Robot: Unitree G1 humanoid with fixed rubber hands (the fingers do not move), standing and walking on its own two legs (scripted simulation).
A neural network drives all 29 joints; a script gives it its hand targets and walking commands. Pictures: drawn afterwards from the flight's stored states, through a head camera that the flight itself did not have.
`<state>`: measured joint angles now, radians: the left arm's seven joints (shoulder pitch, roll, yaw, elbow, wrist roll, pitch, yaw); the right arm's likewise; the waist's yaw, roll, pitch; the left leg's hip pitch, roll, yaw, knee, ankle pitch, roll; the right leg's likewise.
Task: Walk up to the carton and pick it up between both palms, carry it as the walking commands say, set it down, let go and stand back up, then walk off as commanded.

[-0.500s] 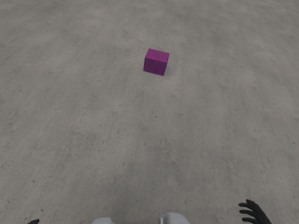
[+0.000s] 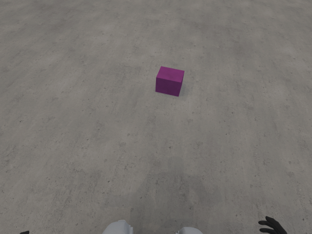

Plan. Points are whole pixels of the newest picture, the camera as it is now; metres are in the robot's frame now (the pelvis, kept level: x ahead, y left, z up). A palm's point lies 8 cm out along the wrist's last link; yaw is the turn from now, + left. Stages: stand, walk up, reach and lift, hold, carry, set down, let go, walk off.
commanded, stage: walk up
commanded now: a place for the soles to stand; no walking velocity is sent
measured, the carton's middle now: (169, 81) +1.44 -0.11 -0.65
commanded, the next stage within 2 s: none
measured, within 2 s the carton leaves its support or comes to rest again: neither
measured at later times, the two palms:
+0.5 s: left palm (50, 185) +0.25 +0.31 -0.08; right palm (268, 171) +0.32 -0.35 -0.08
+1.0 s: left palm (79, 130) +0.44 +0.29 -0.08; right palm (267, 146) +0.43 -0.39 -0.10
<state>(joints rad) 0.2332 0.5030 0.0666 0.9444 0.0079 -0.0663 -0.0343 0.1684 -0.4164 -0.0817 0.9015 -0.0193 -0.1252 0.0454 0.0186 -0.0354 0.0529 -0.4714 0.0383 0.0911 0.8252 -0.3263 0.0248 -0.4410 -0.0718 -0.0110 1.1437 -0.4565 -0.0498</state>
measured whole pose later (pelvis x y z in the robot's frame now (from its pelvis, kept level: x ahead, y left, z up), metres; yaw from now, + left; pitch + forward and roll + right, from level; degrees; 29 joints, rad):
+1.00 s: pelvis +0.36 -0.06 +0.00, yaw -2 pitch -3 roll -3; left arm 0.25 0.47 0.08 0.94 0.02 -0.13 -0.02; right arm 0.20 -0.44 -0.09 0.96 -0.03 -0.04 0.05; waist 0.01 0.07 0.05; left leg -0.55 0.09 0.00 1.17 -0.47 0.03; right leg -0.42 -0.03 -0.15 0.82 -0.36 -0.05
